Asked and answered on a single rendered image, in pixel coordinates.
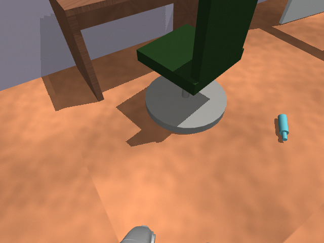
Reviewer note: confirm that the desk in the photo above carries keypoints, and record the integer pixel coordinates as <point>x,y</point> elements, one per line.
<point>75,15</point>

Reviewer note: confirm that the bottle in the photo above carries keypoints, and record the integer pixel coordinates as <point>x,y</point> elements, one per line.
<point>283,126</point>

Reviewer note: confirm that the office chair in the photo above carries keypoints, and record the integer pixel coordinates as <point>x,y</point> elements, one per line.
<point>186,98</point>

